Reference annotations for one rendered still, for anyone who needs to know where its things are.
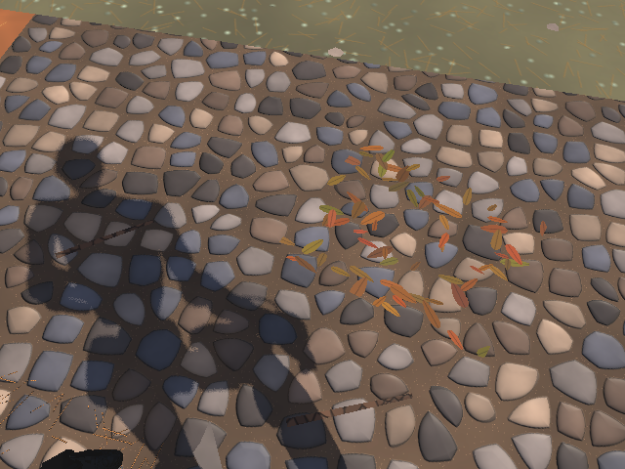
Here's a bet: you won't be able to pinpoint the robot left hand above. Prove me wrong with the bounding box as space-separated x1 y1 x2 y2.
40 449 123 469

